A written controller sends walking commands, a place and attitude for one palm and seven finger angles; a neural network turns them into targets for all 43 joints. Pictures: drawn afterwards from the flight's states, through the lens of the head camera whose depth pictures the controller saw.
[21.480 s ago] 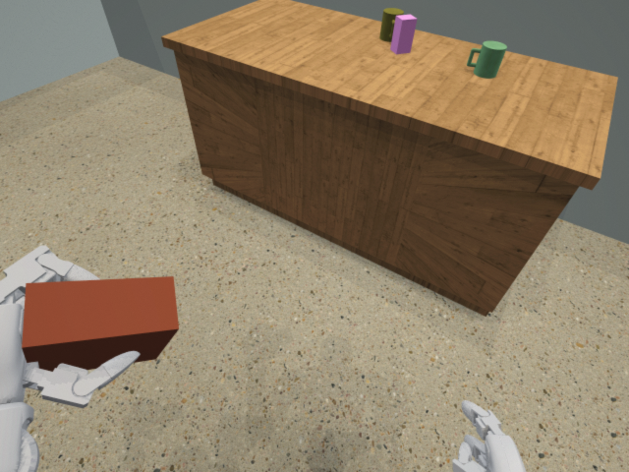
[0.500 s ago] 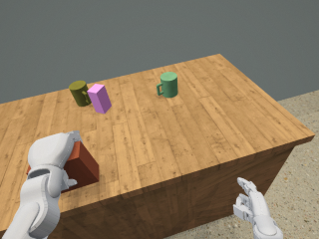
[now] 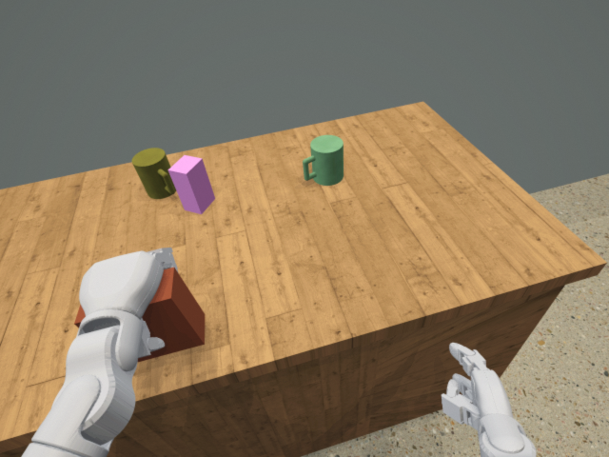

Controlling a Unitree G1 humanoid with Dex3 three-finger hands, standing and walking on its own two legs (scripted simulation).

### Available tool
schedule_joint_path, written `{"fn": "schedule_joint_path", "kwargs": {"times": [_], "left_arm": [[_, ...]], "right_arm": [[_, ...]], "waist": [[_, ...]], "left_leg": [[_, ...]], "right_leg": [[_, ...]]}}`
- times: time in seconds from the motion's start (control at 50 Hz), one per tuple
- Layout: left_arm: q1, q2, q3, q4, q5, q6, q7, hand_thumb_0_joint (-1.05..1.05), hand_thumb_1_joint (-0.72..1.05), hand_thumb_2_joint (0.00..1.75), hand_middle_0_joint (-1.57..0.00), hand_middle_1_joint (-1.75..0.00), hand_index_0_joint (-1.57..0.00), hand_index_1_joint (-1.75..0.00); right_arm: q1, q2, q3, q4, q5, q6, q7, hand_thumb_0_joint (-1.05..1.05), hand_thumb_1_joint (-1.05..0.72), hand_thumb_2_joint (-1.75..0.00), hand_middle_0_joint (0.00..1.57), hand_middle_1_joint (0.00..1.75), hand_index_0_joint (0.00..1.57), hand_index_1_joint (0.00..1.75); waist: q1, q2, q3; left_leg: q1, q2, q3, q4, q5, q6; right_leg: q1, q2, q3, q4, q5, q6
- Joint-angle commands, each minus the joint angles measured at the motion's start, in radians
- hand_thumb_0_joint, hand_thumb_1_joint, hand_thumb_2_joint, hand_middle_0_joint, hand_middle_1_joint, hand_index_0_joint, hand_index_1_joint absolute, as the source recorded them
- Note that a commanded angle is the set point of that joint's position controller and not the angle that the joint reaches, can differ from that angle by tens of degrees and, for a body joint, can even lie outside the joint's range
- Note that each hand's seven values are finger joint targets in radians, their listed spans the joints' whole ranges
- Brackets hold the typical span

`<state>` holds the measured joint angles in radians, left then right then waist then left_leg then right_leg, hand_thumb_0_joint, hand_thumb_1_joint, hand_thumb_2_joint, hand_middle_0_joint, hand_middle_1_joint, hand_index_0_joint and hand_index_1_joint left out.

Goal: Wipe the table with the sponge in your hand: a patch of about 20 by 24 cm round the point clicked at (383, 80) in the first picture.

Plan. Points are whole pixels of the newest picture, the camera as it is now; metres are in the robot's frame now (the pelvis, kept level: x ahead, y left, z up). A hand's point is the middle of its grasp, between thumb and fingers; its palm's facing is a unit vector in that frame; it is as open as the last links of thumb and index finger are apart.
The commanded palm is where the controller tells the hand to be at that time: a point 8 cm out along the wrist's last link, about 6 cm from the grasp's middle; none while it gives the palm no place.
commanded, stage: move the sponge above the wiping area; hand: left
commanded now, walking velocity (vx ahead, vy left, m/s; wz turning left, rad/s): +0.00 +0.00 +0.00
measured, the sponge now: (153, 325) +0.24 +0.27 +0.04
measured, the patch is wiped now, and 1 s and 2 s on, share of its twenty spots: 0.00 0.00 0.00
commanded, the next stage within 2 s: none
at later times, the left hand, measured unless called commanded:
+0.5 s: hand (168, 297) +0.27 +0.25 +0.07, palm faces -0.02 -0.10 -1.00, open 9.7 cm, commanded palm +0.25 +0.26 +0.15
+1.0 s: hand (167, 294) +0.28 +0.26 +0.07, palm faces +0.02 -0.09 -1.00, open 9.7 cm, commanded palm +0.25 +0.26 +0.14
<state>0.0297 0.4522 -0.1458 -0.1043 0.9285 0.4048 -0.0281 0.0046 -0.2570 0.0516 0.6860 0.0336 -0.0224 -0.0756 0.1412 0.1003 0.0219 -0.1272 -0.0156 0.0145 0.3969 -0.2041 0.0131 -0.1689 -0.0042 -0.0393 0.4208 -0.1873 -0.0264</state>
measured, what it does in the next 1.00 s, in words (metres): stands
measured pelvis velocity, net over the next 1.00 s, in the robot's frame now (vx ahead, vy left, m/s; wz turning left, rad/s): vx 0.02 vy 0.00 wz -0.01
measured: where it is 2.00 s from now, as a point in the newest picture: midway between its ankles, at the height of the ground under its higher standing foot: outside the picture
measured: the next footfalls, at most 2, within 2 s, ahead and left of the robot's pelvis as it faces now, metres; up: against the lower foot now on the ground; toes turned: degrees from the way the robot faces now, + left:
none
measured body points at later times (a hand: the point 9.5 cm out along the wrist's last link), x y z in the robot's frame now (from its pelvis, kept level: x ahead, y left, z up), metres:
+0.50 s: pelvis +0.01 -0.01 +0.00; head +0.01 -0.04 +0.45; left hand +0.27 +0.25 +0.13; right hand +0.26 -0.20 -0.08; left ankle +0.01 +0.11 -0.74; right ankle +0.03 -0.10 -0.74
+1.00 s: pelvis +0.02 +0.00 +0.00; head +0.01 -0.04 +0.45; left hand +0.27 +0.26 +0.12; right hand +0.26 -0.21 -0.08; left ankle +0.01 +0.11 -0.74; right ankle +0.03 -0.10 -0.74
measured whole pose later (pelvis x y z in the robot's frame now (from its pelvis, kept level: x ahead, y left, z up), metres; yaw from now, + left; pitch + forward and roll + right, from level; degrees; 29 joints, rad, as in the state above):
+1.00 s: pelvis +0.02 +0.00 +0.00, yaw +0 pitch -2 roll +0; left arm 0.01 0.42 -0.14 0.00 0.96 0.30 0.07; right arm 0.04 -0.26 0.02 0.70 0.03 -0.04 -0.08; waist 0.13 0.08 -0.01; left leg -0.16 0.00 0.01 0.42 -0.24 0.00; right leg -0.19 0.01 -0.04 0.42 -0.21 -0.03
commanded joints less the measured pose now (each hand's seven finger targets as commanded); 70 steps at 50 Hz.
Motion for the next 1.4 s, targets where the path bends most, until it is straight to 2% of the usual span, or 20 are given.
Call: {"fn": "schedule_joint_path", "kwargs": {"times": [0.0,0.02,0.1,0.22,0.3,0.44,0.5,0.52,0.6,0.68,0.76,0.8,0.9,0.92,1.0,1.02,1.14,1.24,1.32,1.38], "left_arm": [[-0.310,0.257,0.210,-0.238,0.060,-0.031,0.103,0.00,0.10,1.30,-1.20,-1.60,-1.20,-1.60],[-0.318,0.203,0.166,-0.227,0.064,-0.019,0.109,0.00,0.10,1.30,-1.20,-1.60,-1.20,-1.60],[-0.239,0.242,0.230,-0.163,0.037,0.048,0.130,0.00,0.10,1.30,-1.20,-1.60,-1.20,-1.60],[-0.277,0.153,0.101,-0.143,0.027,0.117,0.067,0.00,0.10,1.30,-1.20,-1.60,-1.20,-1.60],[-0.388,0.178,0.086,-0.166,0.040,0.060,0.038,0.00,0.10,1.30,-1.20,-1.60,-1.20,-1.60],[-0.391,0.213,0.161,-0.132,0.075,-0.065,0.111,0.00,0.10,1.30,-1.20,-1.60,-1.20,-1.60],[-0.337,0.280,0.256,-0.085,0.067,-0.026,0.156,0.00,0.10,1.30,-1.20,-1.60,-1.20,-1.60],[-0.341,0.200,0.195,-0.096,0.058,-0.008,0.162,0.00,0.10,1.30,-1.20,-1.60,-1.20,-1.60],[-0.252,0.212,0.210,-0.036,0.030,0.084,0.155,0.00,0.10,1.30,-1.20,-1.60,-1.20,-1.60],[-0.245,0.164,0.122,-0.035,0.018,0.122,0.086,0.00,0.10,1.30,-1.20,-1.60,-1.20,-1.60],[-0.380,0.150,0.071,-0.085,0.030,0.040,0.046,0.00,0.10,1.30,-1.20,-1.60,-1.20,-1.60],[-0.397,0.233,0.148,-0.118,0.044,-0.028,0.060,0.00,0.10,1.30,-1.20,-1.60,-1.20,-1.60],[-0.390,0.267,0.221,-0.173,0.078,-0.126,0.153,0.00,0.10,1.30,-1.20,-1.60,-1.20,-1.60],[-0.375,0.213,0.190,-0.179,0.078,-0.122,0.173,0.00,0.10,1.30,-1.20,-1.60,-1.20,-1.60],[-0.270,0.256,0.275,-0.052,0.041,-0.010,0.215,0.00,0.10,1.30,-1.20,-1.60,-1.20,-1.60],[-0.285,0.164,0.189,-0.056,0.027,0.022,0.206,0.00,0.10,1.30,-1.20,-1.60,-1.20,-1.60],[-0.256,0.104,0.057,-0.049,0.013,0.142,0.089,0.00,0.10,1.30,-1.20,-1.60,-1.20,-1.60],[-0.396,0.143,0.051,-0.158,0.053,0.029,0.040,0.00,0.10,1.30,-1.20,-1.60,-1.20,-1.60],[-0.472,0.184,0.113,-0.182,0.093,-0.078,0.111,0.00,0.10,1.30,-1.20,-1.60,-1.20,-1.60],[-0.438,0.211,0.173,-0.116,0.104,-0.072,0.183,0.00,0.10,1.30,-1.20,-1.60,-1.20,-1.60]], "right_arm": [[-0.221,-0.090,-0.040,-0.163,-0.002,-0.058,0.004,0.00,-0.90,-0.90,0.20,0.30,0.20,0.30],[-0.223,-0.081,-0.033,-0.169,-0.001,-0.060,0.008,0.00,-0.90,-0.90,0.20,0.30,0.20,0.30],[-0.243,-0.097,-0.040,-0.157,0.005,-0.041,0.019,0.00,-0.90,-0.90,0.20,0.30,0.20,0.30],[-0.262,-0.099,-0.026,-0.183,0.021,-0.023,0.018,0.00,-0.90,-0.90,0.20,0.30,0.20,0.30],[-0.236,-0.098,-0.029,-0.181,0.019,-0.031,-0.001,0.00,-0.90,-0.90,0.20,0.30,0.20,0.30],[-0.172,-0.088,-0.048,-0.153,-0.001,-0.065,-0.012,0.00,-0.90,-0.90,0.20,0.30,0.20,0.30],[-0.191,-0.105,-0.051,-0.139,0.002,-0.050,-0.003,0.00,-0.90,-0.90,0.20,0.30,0.20,0.30],[-0.197,-0.090,-0.048,-0.155,0.007,-0.051,0.003,0.00,-0.90,-0.90,0.20,0.30,0.20,0.30],[-0.232,-0.111,-0.049,-0.149,0.015,-0.032,0.018,0.00,-0.90,-0.90,0.20,0.30,0.20,0.30],[-0.220,-0.118,-0.046,-0.173,0.027,-0.018,0.015,0.00,-0.90,-0.90,0.20,0.30,0.20,0.30],[-0.192,-0.109,-0.045,-0.178,0.023,-0.033,-0.003,0.00,-0.90,-0.90,0.20,0.30,0.20,0.30],[-0.174,-0.109,-0.051,-0.172,0.010,-0.049,-0.015,0.00,-0.90,-0.90,0.20,0.30,0.20,0.30],[-0.149,-0.099,-0.065,-0.153,-0.008,-0.075,-0.017,0.00,-0.90,-0.90,0.20,0.30,0.20,0.30],[-0.143,-0.086,-0.066,-0.159,-0.005,-0.080,-0.013,0.00,-0.90,-0.90,0.20,0.30,0.20,0.30],[-0.193,-0.108,-0.064,-0.132,0.009,-0.055,0.009,0.00,-0.90,-0.90,0.20,0.30,0.20,0.30],[-0.202,-0.095,-0.058,-0.148,0.016,-0.051,0.015,0.00,-0.90,-0.90,0.20,0.30,0.20,0.30],[-0.252,-0.108,-0.043,-0.179,0.035,-0.020,0.020,0.00,-0.90,-0.90,0.20,0.30,0.20,0.30],[-0.207,-0.097,-0.039,-0.187,0.018,-0.033,0.008,0.00,-0.90,-0.90,0.20,0.30,0.20,0.30],[-0.178,-0.081,-0.045,-0.166,-0.001,-0.056,-0.009,0.00,-0.90,-0.90,0.20,0.30,0.20,0.30],[-0.181,-0.086,-0.056,-0.137,-0.001,-0.055,-0.007,0.00,-0.90,-0.90,0.20,0.30,0.20,0.30]], "waist": [[0.003,0.016,-0.244],[0.003,-0.002,-0.262],[0.015,-0.043,-0.218],[-0.018,-0.067,-0.198],[-0.043,-0.052,-0.212],[-0.018,-0.048,-0.282],[0.005,-0.034,-0.273],[0.000,-0.038,-0.292],[0.005,-0.066,-0.232],[-0.027,-0.122,-0.223],[-0.056,-0.097,-0.241],[-0.041,-0.078,-0.280],[-0.011,0.022,-0.327],[-0.016,0.023,-0.331],[0.012,-0.031,-0.255],[-0.004,-0.057,-0.248],[-0.022,-0.090,-0.221],[-0.042,-0.071,-0.269],[-0.029,-0.034,-0.289],[-0.006,-0.007,-0.278]], "left_leg": [[0.057,0.004,-0.101,-0.062,0.171,0.013],[0.050,0.000,-0.088,-0.056,0.203,0.012],[0.025,0.001,-0.085,-0.060,0.195,0.007],[0.009,-0.010,-0.067,-0.052,0.164,0.019],[0.040,-0.011,-0.077,-0.046,0.113,0.029],[0.073,-0.005,-0.076,-0.022,0.218,0.023],[0.046,-0.008,-0.076,-0.034,0.234,0.011],[0.033,-0.008,-0.056,-0.030,0.254,0.013],[0.016,-0.011,-0.056,-0.029,0.246,0.010],[-0.001,-0.013,-0.053,-0.018,0.225,0.025],[0.026,-0.014,-0.059,-0.008,0.172,0.039],[0.054,-0.017,-0.069,0.004,0.177,0.041],[0.092,-0.004,-0.084,-0.002,0.266,0.020],[0.085,0.001,-0.074,0.000,0.290,0.019],[0.029,-0.001,-0.074,-0.025,0.265,0.003],[0.010,0.005,-0.056,-0.033,0.245,0.004],[0.003,-0.011,-0.063,-0.045,0.189,0.019],[0.044,-0.008,-0.078,-0.030,0.167,0.035],[0.067,0.001,-0.093,-0.036,0.162,0.025],[0.065,0.003,-0.091,-0.041,0.196,0.008]], "right_leg": [[0.076,0.024,0.127,-0.071,0.061,-0.062],[0.081,0.016,0.098,-0.058,0.085,-0.057],[0.088,0.018,0.123,-0.074,0.081,-0.059],[0.067,0.006,0.094,-0.070,0.066,-0.042],[0.033,0.015,0.113,-0.085,0.017,-0.044],[0.051,0.015,0.106,-0.070,0.111,-0.052],[0.084,0.016,0.133,-0.071,0.140,-0.063],[0.102,0.007,0.105,-0.055,0.173,-0.053],[0.095,0.005,0.125,-0.065,0.187,-0.050],[0.084,-0.003,0.099,-0.056,0.192,-0.030],[0.033,0.003,0.093,-0.065,0.109,-0.029],[0.041,0.012,0.126,-0.069,0.109,-0.039],[0.052,0.017,0.134,-0.057,0.170,-0.062],[0.053,0.010,0.105,-0.045,0.184,-0.057],[0.075,0.011,0.125,-0.063,0.179,-0.061],[0.078,0.002,0.089,-0.057,0.162,-0.046],[0.073,0.002,0.076,-0.062,0.111,-0.034],[0.046,0.011,0.079,-0.057,0.080,-0.037],[0.036,0.023,0.096,-0.059,0.060,-0.050],[0.035,0.025,0.104,-0.067,0.083,-0.062]]}}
